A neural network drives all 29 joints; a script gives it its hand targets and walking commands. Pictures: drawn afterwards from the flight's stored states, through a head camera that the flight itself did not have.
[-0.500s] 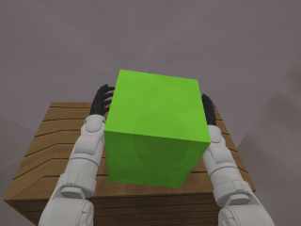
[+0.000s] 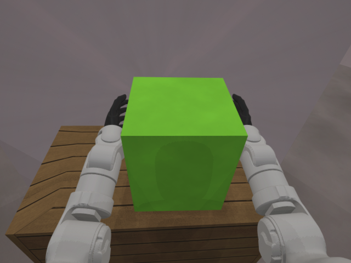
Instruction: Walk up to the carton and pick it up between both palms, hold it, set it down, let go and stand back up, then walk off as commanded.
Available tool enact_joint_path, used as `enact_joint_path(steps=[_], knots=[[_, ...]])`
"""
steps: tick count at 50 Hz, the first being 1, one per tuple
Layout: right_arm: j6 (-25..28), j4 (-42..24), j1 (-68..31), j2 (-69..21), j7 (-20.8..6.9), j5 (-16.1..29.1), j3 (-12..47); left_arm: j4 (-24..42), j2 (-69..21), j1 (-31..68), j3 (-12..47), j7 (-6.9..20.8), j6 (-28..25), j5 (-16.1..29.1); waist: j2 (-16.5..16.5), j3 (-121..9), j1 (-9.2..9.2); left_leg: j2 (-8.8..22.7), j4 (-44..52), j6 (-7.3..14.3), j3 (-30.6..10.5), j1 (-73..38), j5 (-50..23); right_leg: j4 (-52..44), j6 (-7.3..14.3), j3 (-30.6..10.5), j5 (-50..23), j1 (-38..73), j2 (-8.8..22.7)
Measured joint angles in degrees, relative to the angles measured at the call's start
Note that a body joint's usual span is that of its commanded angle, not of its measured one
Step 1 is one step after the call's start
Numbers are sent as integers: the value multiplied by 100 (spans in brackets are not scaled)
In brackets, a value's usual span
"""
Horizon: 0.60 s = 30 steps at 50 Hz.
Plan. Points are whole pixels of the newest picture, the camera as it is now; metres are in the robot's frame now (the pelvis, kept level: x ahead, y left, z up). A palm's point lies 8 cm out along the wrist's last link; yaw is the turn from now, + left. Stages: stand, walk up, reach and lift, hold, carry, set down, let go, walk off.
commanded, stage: reach and lift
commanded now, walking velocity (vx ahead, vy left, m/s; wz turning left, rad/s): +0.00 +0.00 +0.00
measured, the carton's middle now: (178, 145) +0.36 +0.01 +0.12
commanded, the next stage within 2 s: hold in 0.76 s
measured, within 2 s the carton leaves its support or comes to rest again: neither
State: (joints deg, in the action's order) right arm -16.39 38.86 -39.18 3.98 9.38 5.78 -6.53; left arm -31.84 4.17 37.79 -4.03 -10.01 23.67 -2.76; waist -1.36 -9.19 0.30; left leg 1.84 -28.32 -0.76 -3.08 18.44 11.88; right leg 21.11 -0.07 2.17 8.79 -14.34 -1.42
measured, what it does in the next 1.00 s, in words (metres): stands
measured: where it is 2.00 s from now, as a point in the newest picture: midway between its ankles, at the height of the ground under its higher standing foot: outside the picture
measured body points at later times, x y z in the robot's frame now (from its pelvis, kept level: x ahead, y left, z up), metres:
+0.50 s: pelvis +0.00 +0.00 +0.00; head -0.05 +0.03 +0.45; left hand +0.39 +0.16 +0.17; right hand +0.40 -0.14 +0.18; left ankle +0.03 +0.12 -0.74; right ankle +0.02 -0.12 -0.74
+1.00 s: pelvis -0.01 +0.00 +0.00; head -0.05 +0.03 +0.45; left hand +0.39 +0.16 +0.18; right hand +0.40 -0.14 +0.20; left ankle +0.03 +0.12 -0.74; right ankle +0.02 -0.12 -0.74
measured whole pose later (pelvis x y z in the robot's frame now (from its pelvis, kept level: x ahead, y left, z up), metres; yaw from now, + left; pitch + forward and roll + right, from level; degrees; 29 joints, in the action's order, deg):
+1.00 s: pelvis -0.01 +0.00 +0.00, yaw +0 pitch +1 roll -2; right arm -22.3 38.9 -44.8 5.3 8.5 5.8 -6.5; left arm -26.5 4.2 40.0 -5.8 -10.4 32.4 -3.1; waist -1.1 -9.2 -1.1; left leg 1.8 -28.3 -0.8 -3.1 18.4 11.4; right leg 21.1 -0.1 2.1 8.3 -14.3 -1.4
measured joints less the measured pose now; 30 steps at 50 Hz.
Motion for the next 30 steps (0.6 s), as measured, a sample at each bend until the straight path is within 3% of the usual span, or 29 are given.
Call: enact_joint_path(steps=[30], knots=[[-420,5,-381,96,-78,0,0,392,0,131,-94,-42,627,-38,11,0,-104,-2,0,0,0,-2,-5,0,0,-6,-8,0,0]])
